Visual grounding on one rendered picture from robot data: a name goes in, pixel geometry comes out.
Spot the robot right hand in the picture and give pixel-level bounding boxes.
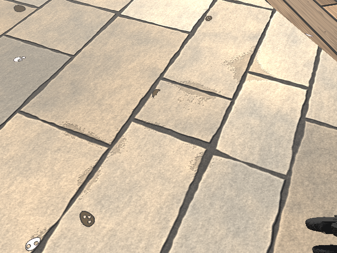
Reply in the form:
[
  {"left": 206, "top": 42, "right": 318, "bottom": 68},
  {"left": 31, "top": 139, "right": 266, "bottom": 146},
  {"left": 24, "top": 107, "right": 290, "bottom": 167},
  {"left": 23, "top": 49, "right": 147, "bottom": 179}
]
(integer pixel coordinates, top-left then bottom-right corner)
[{"left": 305, "top": 215, "right": 337, "bottom": 253}]

